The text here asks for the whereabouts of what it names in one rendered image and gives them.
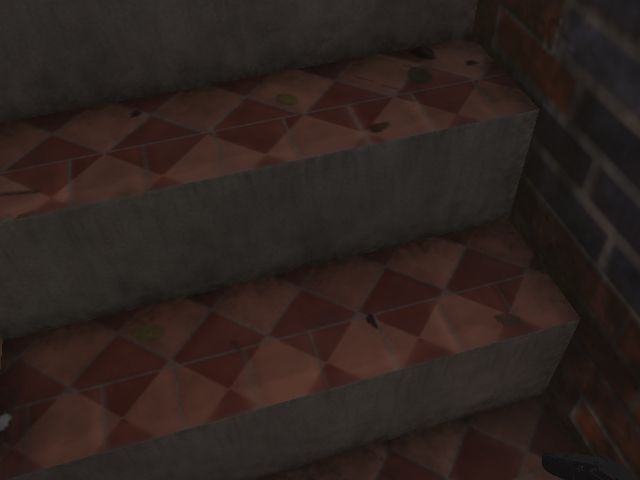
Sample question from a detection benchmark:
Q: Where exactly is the right robot hand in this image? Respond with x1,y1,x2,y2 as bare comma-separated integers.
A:
542,452,635,480

